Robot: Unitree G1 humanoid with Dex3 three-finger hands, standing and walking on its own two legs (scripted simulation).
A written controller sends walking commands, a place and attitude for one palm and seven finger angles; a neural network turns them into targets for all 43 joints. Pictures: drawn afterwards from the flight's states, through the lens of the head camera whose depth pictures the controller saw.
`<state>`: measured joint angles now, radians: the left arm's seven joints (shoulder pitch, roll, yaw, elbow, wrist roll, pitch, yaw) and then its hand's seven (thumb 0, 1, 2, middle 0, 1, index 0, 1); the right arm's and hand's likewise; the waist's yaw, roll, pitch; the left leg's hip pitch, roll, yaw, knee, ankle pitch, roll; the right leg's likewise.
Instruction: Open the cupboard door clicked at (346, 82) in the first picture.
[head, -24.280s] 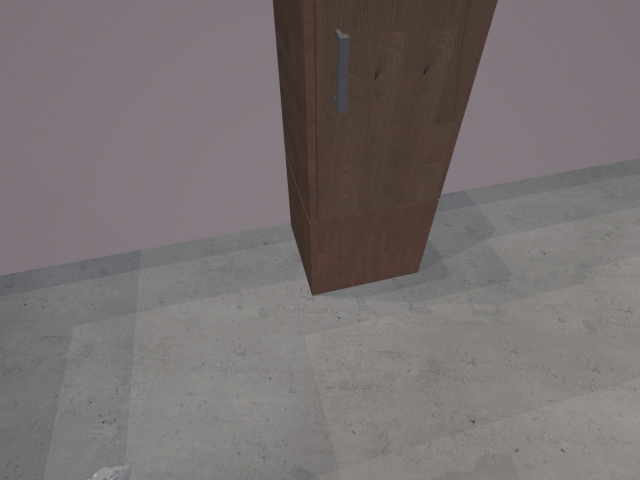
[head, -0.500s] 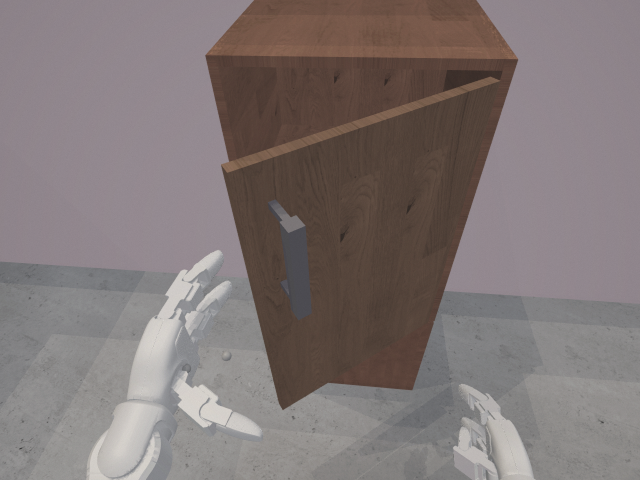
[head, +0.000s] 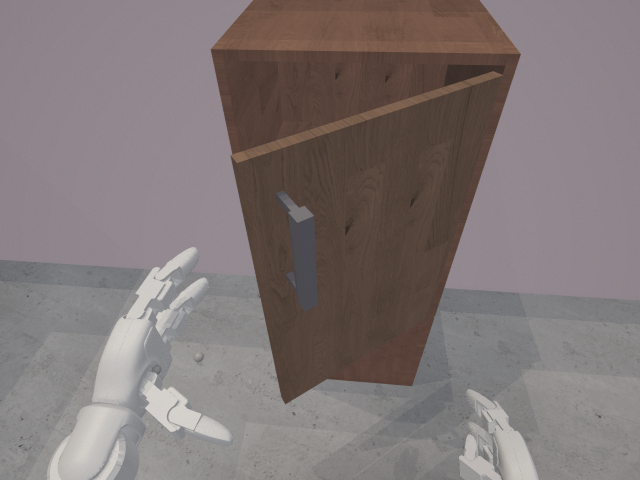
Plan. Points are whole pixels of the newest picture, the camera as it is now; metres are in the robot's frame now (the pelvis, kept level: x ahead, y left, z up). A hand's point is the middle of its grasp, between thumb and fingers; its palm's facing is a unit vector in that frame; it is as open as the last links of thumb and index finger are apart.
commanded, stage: draw the hand back to the body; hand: left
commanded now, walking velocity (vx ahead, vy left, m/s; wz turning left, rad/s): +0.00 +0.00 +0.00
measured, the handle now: (296, 253) +0.35 +0.06 +0.13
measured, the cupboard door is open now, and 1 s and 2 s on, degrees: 37 37 37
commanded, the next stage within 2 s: step back with the hand held close in 1.38 s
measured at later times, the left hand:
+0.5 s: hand (119, 353) +0.20 +0.21 +0.15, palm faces +0.26 -0.93 -0.27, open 15.0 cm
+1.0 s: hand (67, 318) +0.22 +0.27 +0.17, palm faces +0.43 -0.81 -0.40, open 9.1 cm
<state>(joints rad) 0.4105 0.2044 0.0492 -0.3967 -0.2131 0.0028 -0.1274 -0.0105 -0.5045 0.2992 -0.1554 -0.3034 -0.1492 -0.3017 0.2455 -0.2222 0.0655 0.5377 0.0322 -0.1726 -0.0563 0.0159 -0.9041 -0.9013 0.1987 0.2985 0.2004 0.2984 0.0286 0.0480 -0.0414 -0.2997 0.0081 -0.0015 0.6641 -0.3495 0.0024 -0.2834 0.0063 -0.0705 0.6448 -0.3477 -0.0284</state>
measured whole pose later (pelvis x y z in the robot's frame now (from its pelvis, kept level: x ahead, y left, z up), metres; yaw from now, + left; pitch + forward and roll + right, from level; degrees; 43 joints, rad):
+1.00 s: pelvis +0.02 +0.01 +0.02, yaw -1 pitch -4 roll +0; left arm 0.47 0.34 0.31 -0.40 -0.06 -0.09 0.12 0.01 0.59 0.77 -0.20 -0.30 -0.19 -0.30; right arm 0.18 -0.23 0.02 0.63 0.00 -0.10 -0.07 0.01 -0.90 -0.90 0.20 0.30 0.20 0.30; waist 0.07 0.06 0.03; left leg -0.08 0.00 0.02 0.41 -0.27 0.01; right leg -0.07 0.00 -0.05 0.39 -0.25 -0.01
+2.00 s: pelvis -0.04 +0.03 +0.01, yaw -1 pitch +0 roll -1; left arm 0.57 0.44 0.42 -0.54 -0.05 -0.15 0.14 0.02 0.88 0.90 -0.22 -0.30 -0.21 -0.30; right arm 0.17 -0.22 -0.01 0.55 0.02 -0.01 -0.08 0.01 -0.91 -0.90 0.20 0.30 0.20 0.30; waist 0.01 -0.01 0.06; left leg -0.33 -0.01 0.04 0.54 -0.22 0.04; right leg -0.31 -0.01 -0.03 0.51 -0.19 0.01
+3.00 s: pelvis -0.23 +0.03 +0.01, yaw -1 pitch -1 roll -2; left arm 0.57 0.44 0.43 -0.50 -0.07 -0.17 0.14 0.02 0.88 0.90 -0.21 -0.30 -0.21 -0.30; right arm 0.23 -0.22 0.01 0.62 -0.01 -0.11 -0.08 0.01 -0.90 -0.90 0.20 0.30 0.20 0.30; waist -0.03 0.00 -0.01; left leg -0.44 -0.02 -0.04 0.45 -0.14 0.00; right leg -0.09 0.05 -0.03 0.44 -0.37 -0.03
